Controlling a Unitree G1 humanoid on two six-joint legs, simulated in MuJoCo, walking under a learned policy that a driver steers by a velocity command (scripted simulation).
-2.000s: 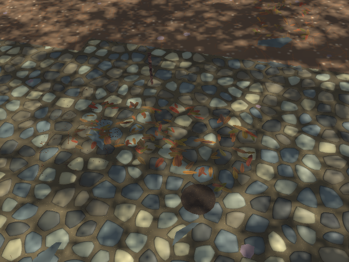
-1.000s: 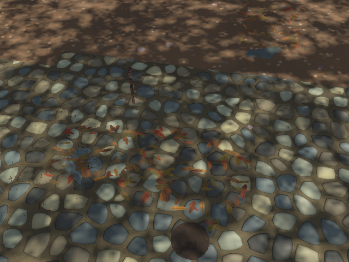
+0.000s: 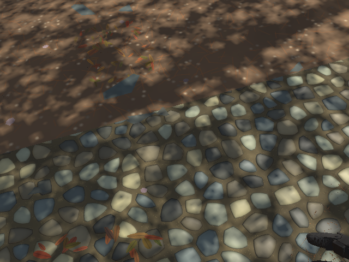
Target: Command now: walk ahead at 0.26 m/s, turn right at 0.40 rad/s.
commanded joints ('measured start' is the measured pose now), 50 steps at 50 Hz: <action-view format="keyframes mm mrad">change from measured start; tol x64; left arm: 1 38 129 29 -45 6 10 21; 50 -206 129 25 -195 34 -85 -6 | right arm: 1 -65 -81 -15 -84 0 -20 20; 50 306 -134 -29 -22 25 36 13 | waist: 1 -9 -149 -66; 50 -102 -14 -15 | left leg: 1 122 -66 46 -65 -11 25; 6 989 410 -420 -20 784 413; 21 191 28 -15 -186 -628 78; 50 651 177 -372 -310 -316 292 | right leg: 1 22 -230 163 53 513 -61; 4 48 -179 163 279 652 -11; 6 -384 29 70 838 -419 107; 40 -44 -514 218 -76 -159 -118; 50 -723 -216 -51 724 11 83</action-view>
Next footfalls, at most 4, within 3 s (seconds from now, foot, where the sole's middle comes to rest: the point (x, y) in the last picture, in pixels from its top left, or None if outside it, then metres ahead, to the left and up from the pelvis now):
0.08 left None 0.25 0.12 -0.78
0.40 right None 0.18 -0.12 -0.78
1.36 right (204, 221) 0.61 0.01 -0.78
1.86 left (113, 197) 0.70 0.39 -0.78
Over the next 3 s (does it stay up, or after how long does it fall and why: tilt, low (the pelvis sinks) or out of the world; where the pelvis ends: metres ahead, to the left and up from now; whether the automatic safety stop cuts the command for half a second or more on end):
stays up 1.20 0.57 -0.01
